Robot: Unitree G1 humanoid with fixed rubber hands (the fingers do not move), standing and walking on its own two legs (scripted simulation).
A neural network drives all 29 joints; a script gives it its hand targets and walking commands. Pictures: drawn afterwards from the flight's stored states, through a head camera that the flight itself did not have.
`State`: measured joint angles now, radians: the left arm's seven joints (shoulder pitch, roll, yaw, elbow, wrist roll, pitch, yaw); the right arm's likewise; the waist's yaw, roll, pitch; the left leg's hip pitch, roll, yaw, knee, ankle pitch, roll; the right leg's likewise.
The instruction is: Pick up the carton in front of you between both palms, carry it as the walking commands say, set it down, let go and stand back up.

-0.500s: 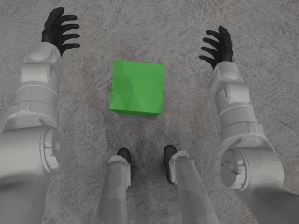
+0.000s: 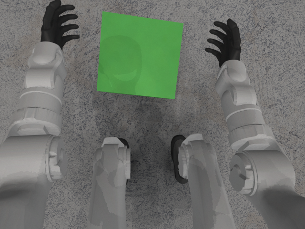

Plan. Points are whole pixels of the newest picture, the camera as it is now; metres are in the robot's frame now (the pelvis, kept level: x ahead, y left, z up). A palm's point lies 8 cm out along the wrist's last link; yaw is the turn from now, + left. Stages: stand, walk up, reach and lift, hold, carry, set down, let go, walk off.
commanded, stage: reach and lift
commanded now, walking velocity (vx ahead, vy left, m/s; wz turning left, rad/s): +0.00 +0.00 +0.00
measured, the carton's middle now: (139, 65) +0.50 +0.05 -0.37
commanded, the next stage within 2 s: none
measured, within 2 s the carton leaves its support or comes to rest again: leaves its support in 1.20 s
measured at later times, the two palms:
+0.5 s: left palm (81, 55) +0.51 +0.22 -0.31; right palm (206, 63) +0.50 -0.15 -0.29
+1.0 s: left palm (89, 55) +0.51 +0.19 -0.29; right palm (194, 62) +0.50 -0.11 -0.29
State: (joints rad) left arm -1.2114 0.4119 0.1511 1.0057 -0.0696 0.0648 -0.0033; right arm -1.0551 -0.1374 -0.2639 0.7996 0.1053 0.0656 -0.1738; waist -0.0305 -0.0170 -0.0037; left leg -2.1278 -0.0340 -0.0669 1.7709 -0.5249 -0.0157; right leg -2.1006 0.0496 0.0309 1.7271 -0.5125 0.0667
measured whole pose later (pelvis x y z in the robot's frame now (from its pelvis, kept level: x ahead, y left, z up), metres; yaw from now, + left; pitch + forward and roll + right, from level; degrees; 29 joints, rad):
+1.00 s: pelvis -0.03 +0.00 -0.11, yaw +0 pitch +38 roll -3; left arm -1.54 0.42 -0.08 1.27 -0.23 0.02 0.06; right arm -1.44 -0.16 -0.17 1.14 0.20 0.00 -0.22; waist -0.01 -0.05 0.34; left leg -2.29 -0.02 -0.06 2.16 -0.54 -0.02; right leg -2.26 0.07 0.03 2.12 -0.52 0.08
